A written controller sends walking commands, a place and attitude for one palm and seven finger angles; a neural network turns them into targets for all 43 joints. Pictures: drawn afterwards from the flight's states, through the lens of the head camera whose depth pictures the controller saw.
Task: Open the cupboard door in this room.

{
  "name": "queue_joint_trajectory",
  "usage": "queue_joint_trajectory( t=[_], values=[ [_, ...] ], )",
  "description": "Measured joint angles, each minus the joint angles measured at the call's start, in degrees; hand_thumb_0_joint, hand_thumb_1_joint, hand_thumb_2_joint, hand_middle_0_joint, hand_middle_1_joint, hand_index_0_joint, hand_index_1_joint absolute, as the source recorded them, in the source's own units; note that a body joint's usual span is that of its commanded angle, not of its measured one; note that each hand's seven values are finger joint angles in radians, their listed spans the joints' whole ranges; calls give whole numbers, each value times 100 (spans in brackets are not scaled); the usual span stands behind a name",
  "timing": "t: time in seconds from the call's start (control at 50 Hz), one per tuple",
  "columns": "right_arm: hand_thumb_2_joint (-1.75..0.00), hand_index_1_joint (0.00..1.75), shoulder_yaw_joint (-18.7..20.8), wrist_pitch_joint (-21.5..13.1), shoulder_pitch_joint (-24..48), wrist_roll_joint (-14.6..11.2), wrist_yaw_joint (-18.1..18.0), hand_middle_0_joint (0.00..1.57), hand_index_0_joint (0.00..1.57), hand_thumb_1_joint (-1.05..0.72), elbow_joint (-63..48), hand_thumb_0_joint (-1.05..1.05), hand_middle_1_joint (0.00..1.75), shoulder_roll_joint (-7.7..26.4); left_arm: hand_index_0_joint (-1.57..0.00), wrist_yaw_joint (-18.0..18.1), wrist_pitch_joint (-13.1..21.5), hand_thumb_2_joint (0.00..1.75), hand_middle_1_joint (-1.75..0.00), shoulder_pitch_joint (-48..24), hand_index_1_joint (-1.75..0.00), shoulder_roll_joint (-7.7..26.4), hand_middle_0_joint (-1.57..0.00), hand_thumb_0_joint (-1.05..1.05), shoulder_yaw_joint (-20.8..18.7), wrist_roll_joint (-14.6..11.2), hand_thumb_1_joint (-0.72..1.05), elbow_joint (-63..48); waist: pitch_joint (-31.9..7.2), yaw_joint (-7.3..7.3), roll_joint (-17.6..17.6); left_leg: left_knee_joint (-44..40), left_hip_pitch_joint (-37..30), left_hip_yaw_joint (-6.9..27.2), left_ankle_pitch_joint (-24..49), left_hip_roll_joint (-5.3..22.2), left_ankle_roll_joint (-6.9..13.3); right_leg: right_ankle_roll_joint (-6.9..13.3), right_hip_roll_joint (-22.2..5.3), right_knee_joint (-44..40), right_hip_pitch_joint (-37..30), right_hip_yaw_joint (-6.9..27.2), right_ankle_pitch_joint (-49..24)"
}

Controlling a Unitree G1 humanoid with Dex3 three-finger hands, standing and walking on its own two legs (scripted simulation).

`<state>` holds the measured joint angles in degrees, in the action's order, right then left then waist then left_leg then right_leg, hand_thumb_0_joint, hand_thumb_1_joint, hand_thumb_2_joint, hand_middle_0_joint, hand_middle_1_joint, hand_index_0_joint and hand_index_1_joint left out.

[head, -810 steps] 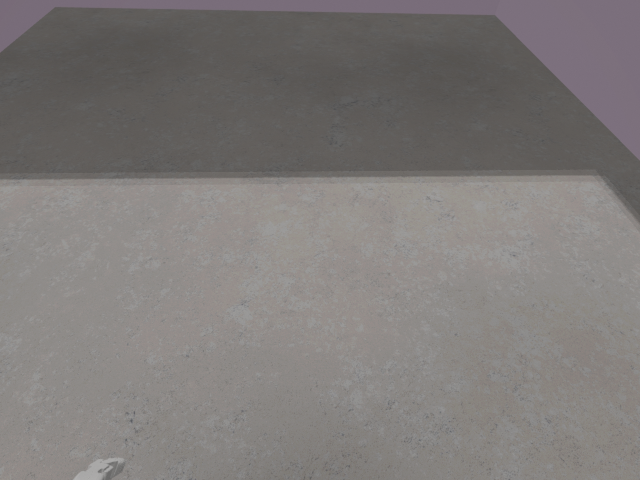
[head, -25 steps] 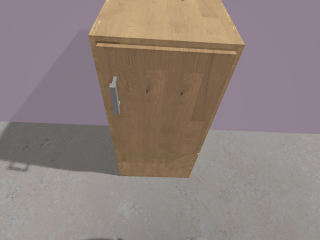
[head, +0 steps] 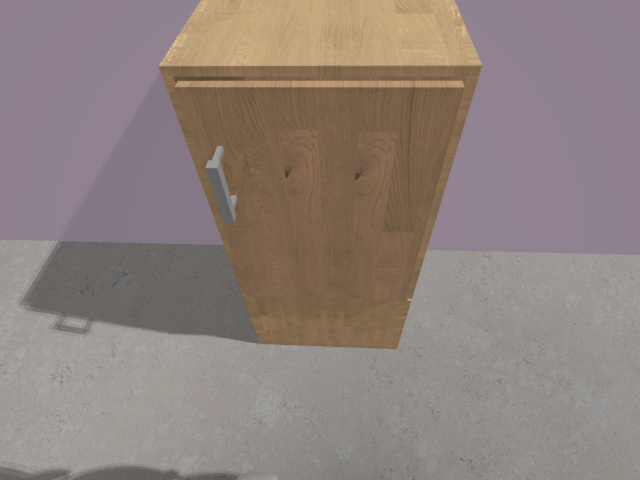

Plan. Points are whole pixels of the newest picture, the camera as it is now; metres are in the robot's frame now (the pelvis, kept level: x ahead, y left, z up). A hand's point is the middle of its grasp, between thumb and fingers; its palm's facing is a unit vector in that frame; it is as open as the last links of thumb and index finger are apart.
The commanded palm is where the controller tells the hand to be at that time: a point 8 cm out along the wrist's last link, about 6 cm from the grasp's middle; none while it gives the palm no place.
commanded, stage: come to a stop and stand still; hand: left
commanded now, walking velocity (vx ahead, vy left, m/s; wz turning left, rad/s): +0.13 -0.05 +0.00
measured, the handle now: (224, 185) +0.56 +0.22 +0.01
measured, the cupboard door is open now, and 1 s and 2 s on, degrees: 0 0 0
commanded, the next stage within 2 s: look again from close up in 0.34 s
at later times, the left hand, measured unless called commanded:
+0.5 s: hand out of the picture -0.01 +0.19 -0.18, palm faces -0.02 -0.98 -0.21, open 7.4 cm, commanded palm none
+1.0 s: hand out of the picture +0.01 +0.17 -0.17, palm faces +0.02 -0.97 -0.23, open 7.3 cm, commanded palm none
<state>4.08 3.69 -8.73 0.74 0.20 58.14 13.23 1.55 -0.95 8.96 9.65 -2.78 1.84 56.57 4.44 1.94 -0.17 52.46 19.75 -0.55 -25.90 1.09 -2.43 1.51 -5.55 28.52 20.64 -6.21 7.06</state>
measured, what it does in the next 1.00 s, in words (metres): steps on the spot: left foot, then right foot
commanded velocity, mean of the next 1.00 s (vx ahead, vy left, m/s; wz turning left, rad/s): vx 0.03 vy -0.04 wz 0.00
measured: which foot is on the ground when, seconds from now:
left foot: up 0.00-0.08, down 0.10-1.00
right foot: down 0.00-0.12, up 0.14-0.46, down 0.48-1.00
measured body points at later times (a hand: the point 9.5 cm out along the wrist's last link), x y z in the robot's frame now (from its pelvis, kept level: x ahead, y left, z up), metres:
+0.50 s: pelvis -0.01 +0.01 +0.00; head +0.02 +0.00 +0.45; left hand -0.01 +0.24 -0.16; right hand -0.06 -0.19 -0.17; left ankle -0.04 +0.15 -0.74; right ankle -0.03 -0.09 -0.74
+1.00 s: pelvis -0.01 -0.01 +0.00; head -0.01 -0.03 +0.45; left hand +0.01 +0.22 -0.15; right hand -0.02 -0.23 -0.17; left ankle -0.04 +0.15 -0.74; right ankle -0.03 -0.09 -0.74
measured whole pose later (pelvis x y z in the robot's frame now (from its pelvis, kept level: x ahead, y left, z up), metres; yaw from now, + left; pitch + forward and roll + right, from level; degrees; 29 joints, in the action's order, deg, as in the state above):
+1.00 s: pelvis -0.01 -0.01 +0.00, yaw -1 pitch -1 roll +1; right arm -0.2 -0.5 -17.3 0.8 -1.8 63.3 9.1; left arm 1.7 1.4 15.9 8.5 -0.8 0.5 62.7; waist 0.5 -0.4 -2.0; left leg 27.5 7.9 -1.5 -18.2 3.6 -3.4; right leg 3.3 1.3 30.8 10.9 -3.2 18.8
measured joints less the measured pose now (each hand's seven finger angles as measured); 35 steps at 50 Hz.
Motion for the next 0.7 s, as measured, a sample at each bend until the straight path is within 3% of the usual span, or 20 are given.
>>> queue_joint_trajectory(
  t=[0.06, 0.1, 0.18, 0.24, 0.3, 0.42, 0.48, 0.52, 0.58, 0.7],
  values=[
    [-90, 30, -60, -107, -32, -18, 11, 19, 20, -91, -70, 0, 30, -28, -21, -26, -43, 90, -30, 144, -30, 136, -20, 0, -24, 6, 90, 58, -167, 59, 106, -1114, -491, -114, 96, 40, 81, -54, 45, -123, 45, 24, -157],
    [-90, 30, -114, -226, -165, -14, 2, 19, 20, -91, -111, 0, 30, -52, -21, -29, -103, 90, -30, 254, -30, 211, -20, 0, -36, -33, 90, 140, -322, 22, 107, -2127, -928, -154, 379, 58, 149, -131, 114, -30, 150, -2, -81],
    [-90, 30, -243, -275, -541, 53, -67, 19, 20, -91, 27, 0, 30, -325, -20, -65, -234, 90, -30, 435, -30, 342, -20, 0, -80, -85, 90, 369, -467, -107, 294, -2514, -1089, -99, 850, -1, 247, -270, 296, 878, 311, 387, 1092],
    [-90, 30, -331, -274, -813, 41, -113, 19, 20, -91, 213, 0, 30, -473, -20, -149, -183, 90, -29, 614, -30, 330, -20, 0, -91, -68, 91, 446, -548, -83, 287, -2992, -1263, -70, 1108, -5, 283, -328, 451, 1835, 383, 549, 1076],
    [-90, 30, -357, -330, -971, 27, -154, 20, 20, -91, 336, 0, 30, -605, -20, -174, -120, 90, -29, 788, -30, 289, -20, 0, -72, -69, 91, 541, -532, -78, 318, -3309, -1349, -141, 1276, -60, 303, -395, 457, 2211, 302, 571, 1065],
    [-90, 30, -322, -409, -1080, 45, -223, 20, 20, -90, 519, 0, 30, -730, -20, -160, -125, 90, -29, 764, -30, 95, -20, 0, 48, -129, 91, 772, -299, -282, 228, -3255, -1275, -230, 1245, -72, 249, -389, 388, 1174, -315, 417, 1545],
    [-90, 30, -322, -375, -1102, -9, -178, 20, 21, -90, 572, 0, 30, -669, -20, -47, 85, 90, -29, 680, -30, -20, -20, 0, 139, -124, 91, 763, -250, -275, 146, -2554, -865, -312, 906, -32, 146, -196, 387, 117, -658, 471, 910],
    [-90, 30, -317, -322, -1020, -2, -135, 20, 20, -90, 526, 1, 30, -538, -20, 14, 200, 90, -29, 609, -30, -183, -20, 0, 208, -102, 91, 762, -147, -332, -148, -2065, -636, -228, 614, 162, 134, -32, 589, 264, -570, 423, 1084],
    [-90, 30, -348, -378, -1035, 6, -125, 20, 20, -91, 472, 1, 30, -500, -20, 94, 271, 90, -30, 601, -30, -214, -20, 1, 228, -101, 93, 814, -167, -455, -262, -1978, -671, -114, 540, 237, 48, 66, 667, 404, -603, 335, 1194],
    [-90, 30, -411, -409, -1032, 2, -188, 19, 20, -91, 452, 1, 30, -519, -20, 71, 273, 90, -30, 575, -30, -170, -20, 1, 217, -138, 94, 725, -326, -362, -300, -2082, -925, -84, 537, 233, -32, 113, 662, 472, -793, 302, 1311]
  ],
)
